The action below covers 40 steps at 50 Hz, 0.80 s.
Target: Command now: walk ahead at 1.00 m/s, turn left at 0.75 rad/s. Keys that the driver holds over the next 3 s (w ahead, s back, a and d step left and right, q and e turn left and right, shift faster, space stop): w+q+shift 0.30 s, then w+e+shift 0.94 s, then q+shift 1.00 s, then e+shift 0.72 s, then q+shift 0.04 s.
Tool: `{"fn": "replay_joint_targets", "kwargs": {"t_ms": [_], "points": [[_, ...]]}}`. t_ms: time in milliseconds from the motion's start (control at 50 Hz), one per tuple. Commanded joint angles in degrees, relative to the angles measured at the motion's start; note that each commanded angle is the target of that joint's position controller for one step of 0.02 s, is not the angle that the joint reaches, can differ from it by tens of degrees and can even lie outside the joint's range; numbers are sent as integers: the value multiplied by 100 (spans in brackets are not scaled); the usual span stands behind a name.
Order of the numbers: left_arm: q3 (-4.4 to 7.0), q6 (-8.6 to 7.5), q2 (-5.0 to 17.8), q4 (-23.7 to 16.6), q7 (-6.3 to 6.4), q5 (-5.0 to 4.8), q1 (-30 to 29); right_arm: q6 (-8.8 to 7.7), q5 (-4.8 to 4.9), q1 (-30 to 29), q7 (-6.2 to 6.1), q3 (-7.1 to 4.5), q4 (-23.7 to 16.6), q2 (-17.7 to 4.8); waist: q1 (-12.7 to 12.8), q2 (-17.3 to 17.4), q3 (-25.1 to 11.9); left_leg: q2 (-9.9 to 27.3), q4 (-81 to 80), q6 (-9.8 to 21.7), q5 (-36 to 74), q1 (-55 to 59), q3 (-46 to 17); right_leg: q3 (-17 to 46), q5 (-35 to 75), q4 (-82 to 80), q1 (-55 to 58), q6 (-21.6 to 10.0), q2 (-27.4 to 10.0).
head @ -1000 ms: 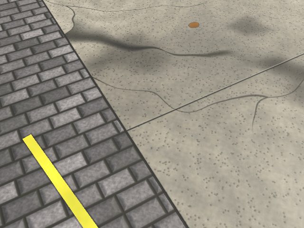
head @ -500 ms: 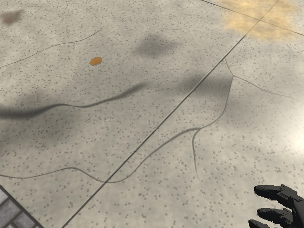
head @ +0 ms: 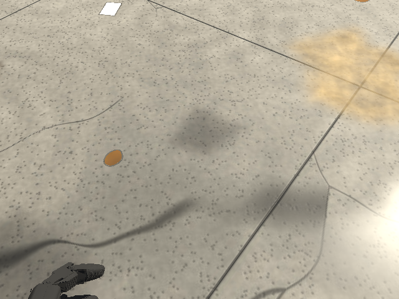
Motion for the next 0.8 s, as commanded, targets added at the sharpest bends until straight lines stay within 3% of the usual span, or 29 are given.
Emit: {"fn": "replay_joint_targets", "kwargs": {"t_ms": [20,60,140,160,180,200,220,240,260,280,300,320,340,380,420,460,520,560,580,600,620,640,660,680,700,720,740,760,800], "points": [[72,-96,254,-646,-13,30,-866,-93,40,-596,-167,-198,-518,-829,195,241,503,1056,-1017,698,810,-1506,-1490,-460,1300,-1461,493,270,306],[104,-131,210,-786,-46,-2,-1155,-55,61,-310,-184,-224,-359,-866,8,362,356,1035,-1057,452,744,-1933,-1531,-524,2312,-2077,1449,274,546],[342,-139,633,-983,34,-268,-1362,10,152,-70,-230,-228,-112,-734,67,611,153,1177,-353,147,1484,-758,-1854,-237,2037,-2904,1915,225,601],[456,-161,844,-964,74,-295,-1072,48,121,-123,-238,-266,-109,-806,282,702,-98,1167,195,47,2570,-438,-1856,-318,1672,-2926,2252,145,678],[568,-171,1026,-887,120,-329,-316,101,50,-327,-220,-315,-168,-972,794,806,-669,1076,1177,-114,3491,-347,-1713,-357,1503,-2834,3094,16,557],[633,-88,1142,-623,207,-379,1264,156,-148,-756,-197,-288,-405,-968,1572,912,-1753,1074,2783,-246,3396,-998,-1569,57,846,-2137,4854,-247,-115],[696,-26,1560,-387,205,-181,2244,128,-124,107,-176,-41,-528,-55,1230,-1077,-3049,353,5169,-497,-394,-2927,-917,2491,-537,-2195,7311,-1166,-1806],[673,-17,1424,-185,45,-245,2332,133,193,367,-195,144,-674,-150,1122,-2532,-3624,742,6344,-511,-1845,-3915,-542,4679,-2734,-3124,7615,-1518,-2476],[592,54,821,-312,95,-229,1999,167,243,-372,-265,15,-651,-658,1365,-1762,-2419,1098,6457,-483,-1322,-4456,-298,3936,-3216,-3456,6789,-1195,-1961],[538,126,670,-196,134,-175,1702,164,105,-1037,-261,-46,-775,-886,1367,-856,-1431,1264,6250,-478,-923,-4537,-34,2837,-2094,-3549,5790,-957,-1702],[521,169,649,-47,131,-71,1575,152,-41,-1519,-224,-56,-908,-827,1257,-160,-775,1443,6071,-467,-777,-4367,101,2122,-874,-3655,4852,-903,-1528],[473,158,574,99,109,31,1525,145,-89,-1705,-167,-31,-1023,-604,1050,-30,-429,1588,5882,-425,-656,-4058,102,1734,-330,-3836,4065,-964,-1319],[414,134,420,244,62,46,1456,163,-16,-1655,-125,18,-1069,-355,819,-135,-250,1670,5725,-398,-733,-3794,46,1500,-203,-4012,3530,-1031,-1192],[326,116,169,467,-45,-134,1365,199,100,-1634,-78,124,-1124,-58,472,-239,15,1741,5215,-388,-1060,-3747,-53,1199,-272,-4313,2948,-1179,-1111],[386,88,481,525,-42,-288,1220,129,-56,-1998,-29,197,-1301,-112,253,-159,412,1931,4327,-483,-513,-3978,5,1095,-42,-4621,2561,-1345,-1162],[503,71,854,488,-2,-317,1135,-1,-193,-2442,70,226,-1392,-334,291,79,562,1873,3041,-588,683,-3340,192,507,306,-4833,2019,-1228,-835],[610,41,1291,563,7,-362,1610,-145,-129,-3002,183,186,-1469,-609,473,129,555,1450,1997,-743,1607,-1796,496,241,516,-5203,1595,-1113,-858],[568,129,1300,697,11,-357,1980,-172,-65,-2972,141,56,-1463,-903,382,-7,358,1298,1581,-709,1361,-1485,511,199,1379,-4698,2345,-935,-972],[540,190,1333,767,6,-301,2125,-170,-58,-2615,89,-64,-1401,-1114,130,-123,-12,1108,1492,-612,976,-942,639,72,2458,-3946,2611,-796,-878],[511,249,1388,826,7,-232,2197,-140,-47,-1853,19,-205,-1260,-1311,-383,-265,-570,949,1561,-537,605,169,851,-133,3288,-2699,2383,-612,-657],[416,240,1195,730,18,-136,2088,-78,-94,-714,-91,-324,-1073,-1527,-1012,-332,-1257,1532,2025,-442,332,1945,407,-171,2776,-959,1154,-341,-420],[135,167,89,577,48,-233,2989,-53,-298,-192,-130,-426,-929,-2132,-424,1593,-2491,3241,1186,218,-2022,3412,-2507,-342,-1127,1521,-251,-107,286],[118,123,260,535,67,-512,2981,-49,-258,-19,-66,-359,-901,-1884,-471,2031,-2952,3461,-147,413,-3558,3216,-4419,137,-1412,2604,-699,-189,254],[230,159,581,397,112,-666,2257,-52,-164,-388,-67,-264,-790,-1486,-446,1514,-1752,3358,-363,257,-3383,2589,-3754,-40,-1054,3067,-1432,-156,32],[224,190,602,298,138,-589,1790,-58,-154,-652,-71,-214,-705,-1246,-364,1050,-1063,3266,-258,198,-2314,1894,-2808,-209,-718,3037,-1627,-151,-233],[252,254,597,291,142,-419,1521,-73,-244,-977,-62,-162,-632,-986,-141,603,-648,3027,-268,114,-1326,1067,-1952,-261,-451,2714,-1338,-174,-454],[276,355,495,288,92,-398,1662,-105,-346,-1275,-71,-122,-582,-756,205,887,-514,2921,-347,142,-749,456,-1403,-160,-265,2484,-951,-168,-644],[276,486,370,295,43,-431,1683,-126,-332,-1523,-74,-92,-525,-524,392,928,-371,2843,-494,124,-423,69,-929,-134,-310,2360,-701,-168,-759],[246,705,151,182,12,-449,1475,-157,-215,-1869,-98,-109,-433,-456,621,758,63,2920,-863,45,160,-399,-109,-147,-456,2098,-797,-144,-916]]}}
